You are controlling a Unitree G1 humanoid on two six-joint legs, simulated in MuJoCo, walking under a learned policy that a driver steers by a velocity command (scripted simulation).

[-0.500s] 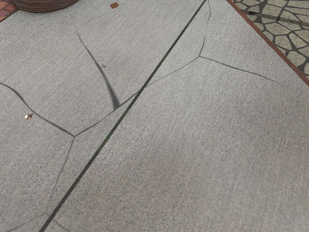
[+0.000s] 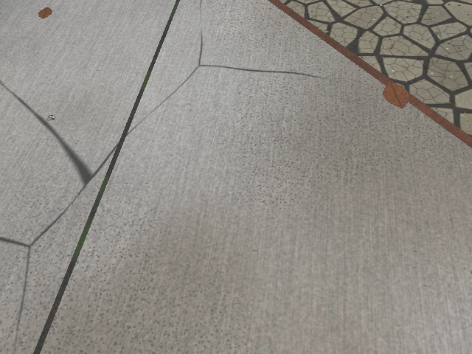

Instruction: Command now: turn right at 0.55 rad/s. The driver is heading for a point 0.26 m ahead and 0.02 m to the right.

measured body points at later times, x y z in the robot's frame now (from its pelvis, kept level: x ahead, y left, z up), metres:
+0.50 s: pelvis +0.02 +0.03 +0.01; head +0.06 +0.04 +0.46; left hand +0.24 +0.27 -0.11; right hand +0.07 -0.28 -0.09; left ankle +0.06 +0.14 -0.73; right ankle -0.03 -0.09 -0.67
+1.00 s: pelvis +0.02 -0.01 +0.00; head +0.02 -0.02 +0.45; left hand +0.18 +0.21 -0.12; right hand +0.03 -0.30 -0.13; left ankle +0.06 +0.14 -0.73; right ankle -0.03 -0.11 -0.73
